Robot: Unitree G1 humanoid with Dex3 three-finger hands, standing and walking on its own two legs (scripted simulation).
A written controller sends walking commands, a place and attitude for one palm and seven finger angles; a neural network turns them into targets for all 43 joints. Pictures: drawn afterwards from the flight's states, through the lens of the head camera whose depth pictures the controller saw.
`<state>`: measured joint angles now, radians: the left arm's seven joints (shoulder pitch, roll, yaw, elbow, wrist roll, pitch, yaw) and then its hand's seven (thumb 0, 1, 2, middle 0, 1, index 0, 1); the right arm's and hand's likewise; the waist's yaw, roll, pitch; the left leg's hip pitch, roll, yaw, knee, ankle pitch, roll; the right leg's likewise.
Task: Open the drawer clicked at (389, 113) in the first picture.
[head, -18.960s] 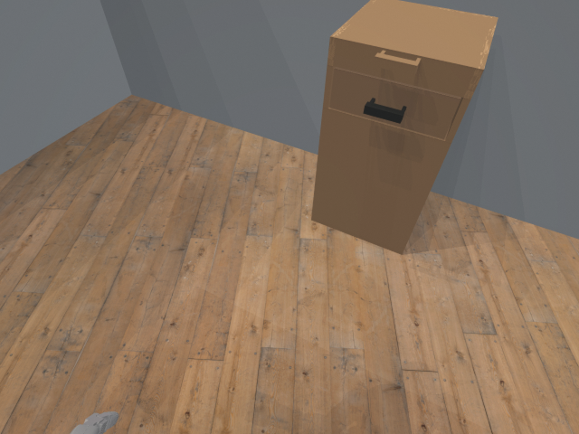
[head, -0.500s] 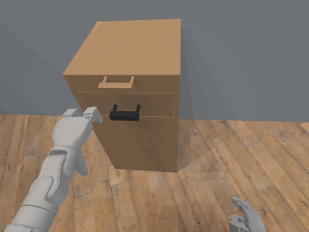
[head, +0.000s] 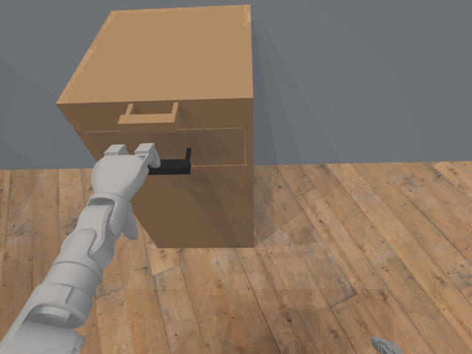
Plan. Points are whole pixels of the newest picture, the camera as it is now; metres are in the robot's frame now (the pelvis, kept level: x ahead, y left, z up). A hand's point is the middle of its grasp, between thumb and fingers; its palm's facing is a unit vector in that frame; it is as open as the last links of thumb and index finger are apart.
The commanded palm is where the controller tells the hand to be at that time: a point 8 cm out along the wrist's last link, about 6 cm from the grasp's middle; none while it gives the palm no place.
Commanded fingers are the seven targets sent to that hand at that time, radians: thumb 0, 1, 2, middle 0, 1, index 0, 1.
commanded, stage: move the hooked fingers above the handle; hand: left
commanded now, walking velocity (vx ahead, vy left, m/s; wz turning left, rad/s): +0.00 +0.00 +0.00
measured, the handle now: (168, 159) +0.56 +0.22 -0.09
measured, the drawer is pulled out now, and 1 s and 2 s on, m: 0.00 0.00 0.00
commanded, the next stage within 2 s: none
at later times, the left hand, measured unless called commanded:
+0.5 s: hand (146, 178) +0.43 +0.22 +0.00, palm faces -0.06 -0.04 -1.00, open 13.8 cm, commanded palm +0.43 +0.23 +0.06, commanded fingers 0.00 -0.50 0.30 -0.30 -1.20 -0.30 -1.20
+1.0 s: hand (158, 166) +0.49 +0.21 -0.02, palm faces -0.09 -0.03 -1.00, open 13.9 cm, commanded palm +0.48 +0.23 +0.03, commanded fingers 0.00 -0.50 0.30 -0.30 -1.20 -0.30 -1.20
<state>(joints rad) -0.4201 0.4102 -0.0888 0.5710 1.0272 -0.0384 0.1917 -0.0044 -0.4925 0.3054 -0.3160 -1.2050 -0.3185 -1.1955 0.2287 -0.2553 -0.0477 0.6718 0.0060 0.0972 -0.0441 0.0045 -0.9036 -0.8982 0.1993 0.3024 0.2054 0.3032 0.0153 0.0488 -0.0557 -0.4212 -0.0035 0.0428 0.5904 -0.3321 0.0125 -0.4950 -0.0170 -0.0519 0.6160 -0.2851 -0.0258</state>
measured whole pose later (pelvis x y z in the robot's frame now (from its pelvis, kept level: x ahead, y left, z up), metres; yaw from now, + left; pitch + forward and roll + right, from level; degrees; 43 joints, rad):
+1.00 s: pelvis -0.05 +0.02 -0.04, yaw -1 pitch +23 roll -1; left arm -1.01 0.56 -0.03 1.24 1.10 -0.09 0.32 0.00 -0.49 0.31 -0.30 -1.20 -0.32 -1.20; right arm 0.37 -0.28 -0.02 0.70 -0.03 0.03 -0.04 0.00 -0.90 -0.90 0.20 0.30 0.21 0.30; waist -0.20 0.04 -0.11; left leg -0.92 0.01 0.04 0.91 -0.39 0.04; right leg -0.96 -0.02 -0.05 0.86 -0.29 -0.01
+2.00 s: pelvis +0.01 +0.02 -0.03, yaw -1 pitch +22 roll -2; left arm -0.80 0.46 0.00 1.05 1.11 -0.10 0.37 0.00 -0.49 0.31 -0.32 -1.20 -0.32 -1.20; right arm 0.32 -0.26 -0.05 0.71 -0.05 0.11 0.01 0.00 -0.90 -0.90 0.20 0.30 0.21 0.30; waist -0.12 0.04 -0.14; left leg -0.77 0.02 0.03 0.84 -0.45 0.03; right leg -0.81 0.00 -0.06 0.78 -0.35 -0.01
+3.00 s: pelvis -0.01 +0.03 -0.04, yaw -1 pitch +23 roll -2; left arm -0.89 0.49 -0.01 1.15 1.11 -0.10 0.39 0.00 -0.49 0.31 -0.32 -1.20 -0.32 -1.20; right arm 0.37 -0.26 -0.04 0.74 -0.05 0.07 0.01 0.00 -0.90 -0.90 0.20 0.30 0.21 0.30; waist -0.15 0.05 -0.15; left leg -0.85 0.01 0.03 0.90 -0.45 0.05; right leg -0.88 -0.01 -0.05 0.82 -0.34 0.01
